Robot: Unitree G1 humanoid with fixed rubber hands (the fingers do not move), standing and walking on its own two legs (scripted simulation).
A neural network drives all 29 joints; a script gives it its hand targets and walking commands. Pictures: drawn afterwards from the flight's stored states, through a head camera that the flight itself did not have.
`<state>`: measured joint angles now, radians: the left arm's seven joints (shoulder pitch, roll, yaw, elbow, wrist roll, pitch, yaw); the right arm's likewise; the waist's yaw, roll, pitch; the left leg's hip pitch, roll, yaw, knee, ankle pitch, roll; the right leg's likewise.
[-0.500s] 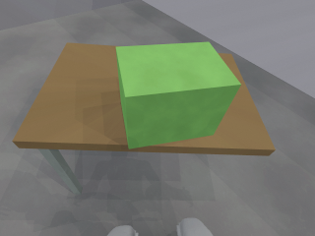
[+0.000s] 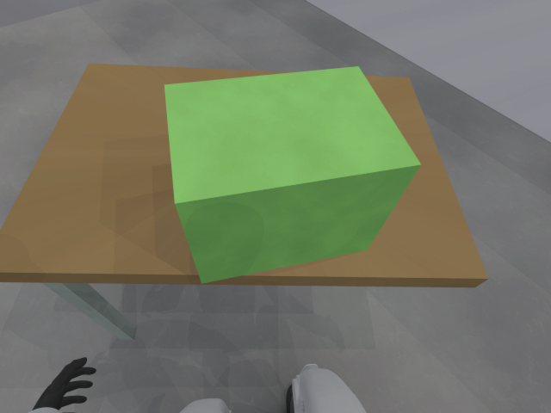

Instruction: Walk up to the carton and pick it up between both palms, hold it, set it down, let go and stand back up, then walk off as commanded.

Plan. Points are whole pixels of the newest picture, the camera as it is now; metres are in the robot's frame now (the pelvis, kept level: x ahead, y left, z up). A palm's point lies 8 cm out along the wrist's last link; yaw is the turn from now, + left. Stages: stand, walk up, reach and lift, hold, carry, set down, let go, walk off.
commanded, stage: walk up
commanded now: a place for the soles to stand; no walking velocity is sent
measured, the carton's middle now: (278, 177) +0.45 +0.00 +0.03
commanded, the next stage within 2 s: reach and lift in 1.14 s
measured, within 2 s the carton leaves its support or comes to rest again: neither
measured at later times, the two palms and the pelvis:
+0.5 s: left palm out of the picture +0.11 +0.31 -0.08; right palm out of the picture +0.08 -0.33 -0.10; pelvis +0.01 -0.01 +0.01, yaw +0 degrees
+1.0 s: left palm out of the picture +0.11 +0.33 -0.09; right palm out of the picture +0.08 -0.33 -0.09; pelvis +0.01 +0.00 +0.01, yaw +0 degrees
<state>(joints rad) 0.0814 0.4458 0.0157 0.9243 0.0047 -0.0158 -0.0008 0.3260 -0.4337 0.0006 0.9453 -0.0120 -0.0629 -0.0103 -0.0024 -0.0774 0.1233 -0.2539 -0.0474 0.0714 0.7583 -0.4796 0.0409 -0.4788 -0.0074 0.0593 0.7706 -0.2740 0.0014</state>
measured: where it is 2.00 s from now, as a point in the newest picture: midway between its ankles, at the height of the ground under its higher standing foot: outside the picture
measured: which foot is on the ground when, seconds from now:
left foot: down 0.00-0.00, up 0.02-0.26, down 0.28-1.00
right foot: down 0.00-1.00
